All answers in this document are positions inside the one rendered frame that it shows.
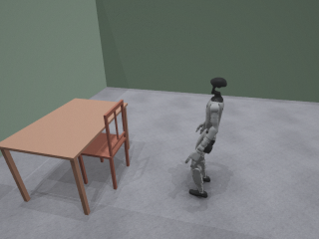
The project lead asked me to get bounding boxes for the robot right hand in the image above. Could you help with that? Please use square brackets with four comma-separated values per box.
[195, 122, 206, 134]

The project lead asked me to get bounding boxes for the robot left hand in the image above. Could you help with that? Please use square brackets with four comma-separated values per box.
[185, 150, 200, 167]

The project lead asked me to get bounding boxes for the robot left shin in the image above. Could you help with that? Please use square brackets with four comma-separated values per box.
[190, 168, 203, 194]

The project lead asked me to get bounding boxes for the table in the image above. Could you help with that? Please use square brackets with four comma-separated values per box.
[0, 98, 130, 215]

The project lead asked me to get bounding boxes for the chair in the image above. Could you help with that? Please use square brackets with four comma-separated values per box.
[78, 100, 130, 190]

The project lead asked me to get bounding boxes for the robot shin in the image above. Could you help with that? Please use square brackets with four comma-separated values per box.
[190, 168, 203, 194]
[199, 159, 206, 178]

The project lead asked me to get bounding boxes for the left robot upper arm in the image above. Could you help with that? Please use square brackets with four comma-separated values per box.
[209, 103, 220, 134]

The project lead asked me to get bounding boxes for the left robot forearm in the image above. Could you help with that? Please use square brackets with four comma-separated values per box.
[196, 127, 216, 153]

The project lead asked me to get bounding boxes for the robot right shin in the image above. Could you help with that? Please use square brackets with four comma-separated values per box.
[199, 159, 206, 178]

